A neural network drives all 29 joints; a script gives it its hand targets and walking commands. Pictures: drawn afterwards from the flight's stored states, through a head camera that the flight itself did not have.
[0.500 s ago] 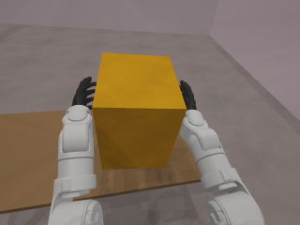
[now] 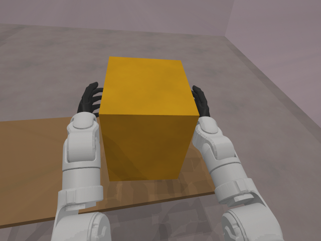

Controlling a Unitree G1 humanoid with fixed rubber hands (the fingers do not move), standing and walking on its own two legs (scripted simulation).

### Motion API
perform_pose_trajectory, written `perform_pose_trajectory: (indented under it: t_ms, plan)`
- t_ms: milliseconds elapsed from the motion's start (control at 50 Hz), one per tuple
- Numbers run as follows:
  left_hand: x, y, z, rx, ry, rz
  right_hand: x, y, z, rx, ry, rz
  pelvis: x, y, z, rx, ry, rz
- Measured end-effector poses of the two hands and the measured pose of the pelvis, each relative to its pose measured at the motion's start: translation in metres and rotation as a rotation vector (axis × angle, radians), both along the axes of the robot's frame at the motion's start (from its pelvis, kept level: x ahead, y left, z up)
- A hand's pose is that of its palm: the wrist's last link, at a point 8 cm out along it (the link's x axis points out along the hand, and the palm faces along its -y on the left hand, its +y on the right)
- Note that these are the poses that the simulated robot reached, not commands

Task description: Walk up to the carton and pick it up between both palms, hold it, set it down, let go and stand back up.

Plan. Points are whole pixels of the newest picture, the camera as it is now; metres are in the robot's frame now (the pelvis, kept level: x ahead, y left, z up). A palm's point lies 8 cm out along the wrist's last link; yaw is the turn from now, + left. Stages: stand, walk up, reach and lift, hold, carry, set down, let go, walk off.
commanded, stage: hold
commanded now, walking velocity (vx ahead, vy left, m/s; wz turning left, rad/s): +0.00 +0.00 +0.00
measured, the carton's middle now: (145, 120) +0.38 +0.02 +0.15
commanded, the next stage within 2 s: none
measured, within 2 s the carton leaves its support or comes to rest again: neither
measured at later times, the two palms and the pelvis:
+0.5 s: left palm (86, 115) +0.36 +0.15 +0.19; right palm (200, 117) +0.35 -0.12 +0.18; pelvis +0.00 +0.00 +0.00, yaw +0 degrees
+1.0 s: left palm (86, 116) +0.36 +0.15 +0.19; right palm (200, 118) +0.35 -0.12 +0.18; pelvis +0.00 +0.00 +0.00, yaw +0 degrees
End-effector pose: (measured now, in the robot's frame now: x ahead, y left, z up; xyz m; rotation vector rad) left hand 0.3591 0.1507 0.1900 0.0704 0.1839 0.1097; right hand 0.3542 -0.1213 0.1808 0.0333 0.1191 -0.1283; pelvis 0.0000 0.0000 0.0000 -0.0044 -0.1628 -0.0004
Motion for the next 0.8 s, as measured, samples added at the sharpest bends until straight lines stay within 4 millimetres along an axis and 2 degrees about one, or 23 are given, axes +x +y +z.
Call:
perform_pose_trajectory:
  t_ms: [260, 660, 800]
  plan:
    - [-0.0025, 0.0, -0.0044, -0.006, -0.004, -0.003, -0.0024, -0.0002, -0.0015, -0.002, -0.004, 0.0, 0.0025, -0.001, 0.0, -0.001, -0.005, 0.001]
    - [-0.0021, 0.0023, 0.001, -0.002, -0.016, 0.0, -0.0007, 0.0021, 0.0046, 0.0, -0.019, 0.003, 0.0006, -0.0001, 0.0003, -0.001, 0.005, 0.0]
    - [-0.0009, 0.002, -0.0034, -0.011, 0.002, -0.004, -0.0011, 0.0018, -0.0009, 0.0, -0.001, -0.001, 0.0012, 0.0002, 0.0003, -0.001, 0.002, -0.001]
